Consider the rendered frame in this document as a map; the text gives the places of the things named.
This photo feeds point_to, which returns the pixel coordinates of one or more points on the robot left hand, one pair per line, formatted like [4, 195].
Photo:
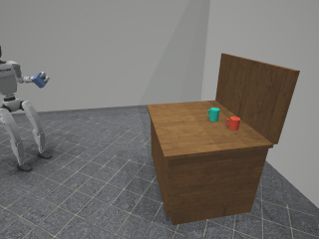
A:
[44, 75]

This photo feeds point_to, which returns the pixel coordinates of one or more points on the left robot shin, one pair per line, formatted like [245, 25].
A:
[40, 140]

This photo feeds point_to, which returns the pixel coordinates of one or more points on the table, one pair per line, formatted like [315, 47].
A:
[206, 170]

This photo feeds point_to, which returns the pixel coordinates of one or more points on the sponge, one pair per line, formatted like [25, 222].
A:
[40, 82]

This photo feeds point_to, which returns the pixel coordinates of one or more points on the left robot upper arm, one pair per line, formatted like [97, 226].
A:
[17, 71]

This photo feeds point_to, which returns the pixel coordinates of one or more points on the robot left forearm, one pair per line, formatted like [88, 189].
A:
[28, 79]

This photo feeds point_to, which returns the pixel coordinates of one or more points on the right robot foot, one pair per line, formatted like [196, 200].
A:
[24, 167]

